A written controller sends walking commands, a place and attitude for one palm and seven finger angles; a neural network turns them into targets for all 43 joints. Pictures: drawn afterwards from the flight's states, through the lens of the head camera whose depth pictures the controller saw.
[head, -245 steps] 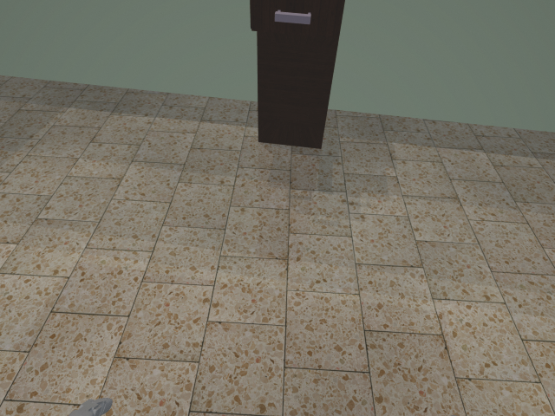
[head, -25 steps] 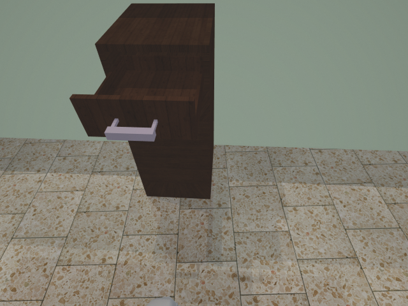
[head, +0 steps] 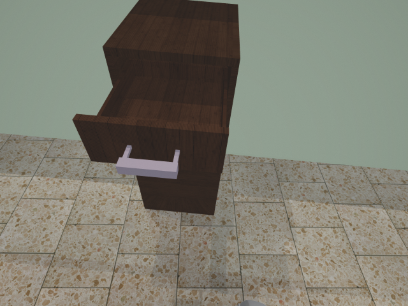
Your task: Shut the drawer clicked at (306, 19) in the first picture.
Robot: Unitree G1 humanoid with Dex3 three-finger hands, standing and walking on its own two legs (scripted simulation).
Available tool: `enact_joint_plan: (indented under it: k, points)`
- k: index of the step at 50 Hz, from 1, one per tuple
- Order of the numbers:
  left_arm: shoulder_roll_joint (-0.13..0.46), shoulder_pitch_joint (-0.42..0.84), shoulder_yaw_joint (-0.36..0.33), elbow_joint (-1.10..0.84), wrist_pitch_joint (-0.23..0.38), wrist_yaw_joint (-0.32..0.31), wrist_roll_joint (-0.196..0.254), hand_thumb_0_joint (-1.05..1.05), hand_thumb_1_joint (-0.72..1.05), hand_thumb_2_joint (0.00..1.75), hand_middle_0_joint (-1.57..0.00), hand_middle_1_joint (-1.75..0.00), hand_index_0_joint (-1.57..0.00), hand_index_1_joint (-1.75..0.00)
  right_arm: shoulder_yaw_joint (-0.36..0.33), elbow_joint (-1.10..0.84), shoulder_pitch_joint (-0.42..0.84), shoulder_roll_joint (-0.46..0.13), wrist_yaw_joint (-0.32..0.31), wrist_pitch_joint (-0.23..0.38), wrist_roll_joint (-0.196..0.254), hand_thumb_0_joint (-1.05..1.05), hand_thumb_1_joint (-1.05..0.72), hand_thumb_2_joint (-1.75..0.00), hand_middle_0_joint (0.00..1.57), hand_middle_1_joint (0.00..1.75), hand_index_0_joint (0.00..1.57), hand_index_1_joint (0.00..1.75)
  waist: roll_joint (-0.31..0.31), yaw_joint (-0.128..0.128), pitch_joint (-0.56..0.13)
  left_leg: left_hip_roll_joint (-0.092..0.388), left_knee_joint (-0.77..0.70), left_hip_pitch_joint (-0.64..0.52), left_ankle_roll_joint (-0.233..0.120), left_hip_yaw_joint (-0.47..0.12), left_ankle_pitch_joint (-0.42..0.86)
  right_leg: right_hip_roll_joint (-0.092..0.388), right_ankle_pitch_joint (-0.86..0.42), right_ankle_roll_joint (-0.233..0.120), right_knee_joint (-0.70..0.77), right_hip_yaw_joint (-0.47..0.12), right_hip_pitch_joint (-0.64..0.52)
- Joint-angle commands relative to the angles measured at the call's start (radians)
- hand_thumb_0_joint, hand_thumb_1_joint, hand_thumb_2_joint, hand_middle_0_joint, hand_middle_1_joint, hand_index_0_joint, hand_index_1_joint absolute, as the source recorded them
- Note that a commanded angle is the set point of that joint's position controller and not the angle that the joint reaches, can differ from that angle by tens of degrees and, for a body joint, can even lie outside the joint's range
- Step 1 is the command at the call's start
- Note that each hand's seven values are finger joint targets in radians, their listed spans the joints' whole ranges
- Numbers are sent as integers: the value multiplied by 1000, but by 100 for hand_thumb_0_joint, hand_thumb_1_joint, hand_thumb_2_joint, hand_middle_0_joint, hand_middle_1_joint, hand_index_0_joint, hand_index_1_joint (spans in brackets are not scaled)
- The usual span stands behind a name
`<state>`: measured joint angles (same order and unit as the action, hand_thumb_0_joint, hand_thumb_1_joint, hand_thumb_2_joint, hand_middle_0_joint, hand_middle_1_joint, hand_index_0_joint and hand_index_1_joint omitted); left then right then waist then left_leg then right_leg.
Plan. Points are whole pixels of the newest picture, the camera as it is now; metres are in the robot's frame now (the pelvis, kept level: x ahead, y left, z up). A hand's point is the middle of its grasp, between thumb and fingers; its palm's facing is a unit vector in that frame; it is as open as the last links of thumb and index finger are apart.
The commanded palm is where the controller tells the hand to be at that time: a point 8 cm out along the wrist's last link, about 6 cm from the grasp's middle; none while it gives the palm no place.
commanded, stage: take the last steps up to it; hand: left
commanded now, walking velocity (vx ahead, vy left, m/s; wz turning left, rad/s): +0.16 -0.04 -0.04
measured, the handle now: (150, 160) +0.40 +0.16 +0.04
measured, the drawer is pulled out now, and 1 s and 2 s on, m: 0.27 0.27 0.27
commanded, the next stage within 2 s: come to a stop and stand still in 0.02 s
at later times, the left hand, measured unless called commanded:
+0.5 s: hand out of the picture +0.14 +0.15 -0.17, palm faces +0.06 -0.97 -0.23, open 7.2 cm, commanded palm none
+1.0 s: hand out of the picture -0.03 +0.18 -0.18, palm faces +0.01 -0.98 -0.19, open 7.4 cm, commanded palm none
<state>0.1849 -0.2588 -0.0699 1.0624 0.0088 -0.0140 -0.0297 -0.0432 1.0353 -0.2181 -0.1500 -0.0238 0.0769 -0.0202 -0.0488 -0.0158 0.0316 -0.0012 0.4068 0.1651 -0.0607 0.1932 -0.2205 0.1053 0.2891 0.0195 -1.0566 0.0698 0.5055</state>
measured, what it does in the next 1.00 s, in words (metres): steps on the spot: right foot, then left foot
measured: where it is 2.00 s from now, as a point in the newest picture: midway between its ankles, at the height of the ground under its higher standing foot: outside the picture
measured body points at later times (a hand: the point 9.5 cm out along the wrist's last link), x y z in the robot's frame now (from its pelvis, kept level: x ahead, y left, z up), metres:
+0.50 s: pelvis +0.04 -0.03 -0.01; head +0.08 -0.04 +0.44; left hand +0.13 +0.20 -0.15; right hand +0.05 -0.26 -0.17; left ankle +0.01 +0.10 -0.70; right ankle +0.12 -0.13 -0.74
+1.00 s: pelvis +0.01 -0.01 +0.00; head +0.03 +0.01 +0.45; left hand -0.02 +0.23 -0.16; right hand -0.02 -0.22 -0.15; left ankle +0.00 +0.12 -0.74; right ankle -0.02 -0.13 -0.70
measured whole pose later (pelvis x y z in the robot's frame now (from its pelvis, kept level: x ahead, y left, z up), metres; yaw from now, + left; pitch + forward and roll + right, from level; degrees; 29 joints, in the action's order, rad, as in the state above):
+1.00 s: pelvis +0.01 -0.01 +0.00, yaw -1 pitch +1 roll +1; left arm 0.18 -0.33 -0.05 1.12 -0.06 -0.01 -0.03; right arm -0.02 1.09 -0.32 -0.11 -0.04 0.02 -0.03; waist -0.05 0.02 0.02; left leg 0.02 0.35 0.17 0.00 0.08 -0.19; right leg 0.04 0.39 0.04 -0.79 0.02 0.34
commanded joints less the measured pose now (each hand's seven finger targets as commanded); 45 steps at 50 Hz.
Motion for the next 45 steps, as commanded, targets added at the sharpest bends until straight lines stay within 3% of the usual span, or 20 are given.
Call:
enact_joint_plan:
  k: [1,6,9,10,11,12,13,16,20,23,27,29,30,31,32,33,35,38,41,45]
  points:
    - [-2,-49,11,-39,-11,13,1,0,90,90,-20,-30,-20,-30,-13,-4,-107,-103,-2,-5,-2,0,-90,-90,20,30,20,30,138,3,68,292,-238,46,-115,-189,205,31,-43,5,144,-30,-6]
    - [9,68,18,-88,-1,12,4,0,90,90,-20,-30,-20,-30,-19,25,-153,-126,-1,-18,-12,0,-90,-90,20,30,20,30,128,38,66,302,-160,-32,-121,-205,306,-10,8,-6,358,14,-69]
    - [10,-24,22,-46,12,-2,7,0,90,90,-20,-30,-20,-30,-8,43,-132,-109,-9,-30,-4,0,-90,-90,20,30,20,30,85,-15,-3,224,15,-10,-33,-133,396,-34,-200,-5,607,24,-299]
    - [62,-63,20,-29,23,-11,7,0,90,90,-20,-30,-20,-30,2,48,-148,-77,-7,-27,6,0,-90,-90,20,30,20,30,-22,-22,-40,173,75,64,21,-113,310,17,-457,-12,649,-53,-430]
    - [108,-82,18,-16,32,-19,9,0,90,90,-20,-30,-20,-30,9,48,-169,-47,-6,-32,17,0,-90,-90,20,30,20,30,-105,-9,-95,120,107,140,68,-88,54,165,-785,-69,612,-193,-525]
    - [142,-72,19,-13,28,-21,18,0,90,90,-20,-30,-20,-30,8,59,-198,-43,-6,-47,22,0,-90,-90,20,30,20,30,-124,11,-97,76,124,122,91,-85,-175,252,-953,-148,613,-202,-496]
    - [142,-51,20,-23,21,-25,20,0,90,90,-20,-30,-20,-30,4,67,-203,-31,-9,-61,24,0,-90,-90,20,30,20,30,-85,14,-101,73,175,95,95,-97,-243,262,-1005,-186,621,-184,-467]
    - [130,-3,11,-30,11,-43,16,0,90,90,-20,-30,-20,-30,-4,72,-177,-42,-19,-93,22,0,-90,-90,20,30,20,30,-126,0,-108,68,367,138,101,-136,-334,264,-1020,-228,646,-196,-444]
    - [140,44,-16,-59,-5,-49,4,0,90,90,-20,-30,-20,-30,-16,54,-151,-33,-13,-116,19,0,-90,-90,20,30,20,30,-18,-2,-104,52,515,173,105,-173,-311,268,-792,-247,684,-188,-376]
    - [154,74,-23,-81,-13,-46,0,0,90,90,-20,-30,-20,-30,-21,32,-144,-33,-2,-124,13,0,-90,-90,20,30,20,30,-41,3,-92,47,517,171,108,-173,-259,246,-530,-222,734,-173,-310]
    - [161,95,-27,-91,-21,-39,-8,0,90,90,-20,-30,-20,-30,-17,5,-146,-41,9,-109,10,0,-90,-90,20,30,20,30,-121,5,-83,47,322,113,95,-160,-220,208,-138,-184,781,-194,-255]
    - [152,101,-19,-82,-27,-33,1,0,90,90,-20,-30,-20,-30,-9,27,-195,-35,9,-98,9,0,-90,-90,20,30,20,30,-123,31,-81,26,121,-32,87,-125,-114,152,71,-131,782,-170,-170]
    - [129,105,-11,-76,-31,-29,6,0,90,90,-20,-30,-20,-30,-7,42,-228,-41,7,-91,8,0,-90,-90,20,30,20,30,-79,48,-78,29,3,-125,87,-133,-71,108,176,-89,736,-142,-99]
    - [83,96,2,-86,-38,-25,16,0,90,90,-20,-30,-20,-30,-12,37,-240,-87,4,-82,-1,0,-90,-90,20,30,20,30,100,53,-41,116,-121,-82,62,-264,-184,29,216,-43,616,-89,-46]
    - [26,83,13,-93,-42,-20,24,0,90,90,-20,-30,-20,-30,-20,12,-189,-144,0,-78,-12,0,-90,-90,20,30,20,30,321,44,38,283,-291,85,9,-484,-404,-60,166,2,460,-7,-32]
    - [37,97,12,-89,-42,-16,19,0,90,90,-20,-30,-20,-30,-15,-24,-90,-167,-5,-81,-15,0,-90,-90,20,30,20,30,319,26,121,342,-371,261,-42,-553,-499,-64,119,-3,358,-47,-85]
    - [53,48,4,-57,-49,-4,2,0,90,90,-20,-30,-20,-30,-7,-35,-21,-149,-13,-69,-14,0,-90,-90,20,30,20,30,275,-6,127,307,-375,274,-38,-502,-446,-67,76,-8,212,-93,-106]
    - [56,-30,2,-12,-40,7,1,0,90,90,-20,-30,-20,-30,-7,-26,-56,-147,-20,-58,-6,0,-90,-90,20,30,20,30,132,-3,122,260,-315,115,-31,-395,-289,-81,10,8,76,-98,16]
    - [56,-50,2,-4,-33,7,1,0,90,90,-20,-30,-20,-30,-9,1,-136,-132,-28,-48,-1,0,-90,-90,20,30,20,30,138,24,82,257,-276,-27,-25,-347,-104,-72,-14,23,57,-102,72]
    - [54,-17,7,-26,-39,8,4,0,90,90,-20,-30,-20,-30,-13,30,-185,-127,-36,-49,-5,0,-90,-90,20,30,20,30,173,54,57,306,-217,-98,-88,-355,124,-41,64,29,162,-88,48]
